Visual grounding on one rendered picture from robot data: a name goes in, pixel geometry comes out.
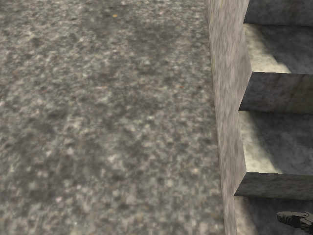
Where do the stairs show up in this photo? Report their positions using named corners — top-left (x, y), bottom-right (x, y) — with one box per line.
top-left (205, 0), bottom-right (313, 235)

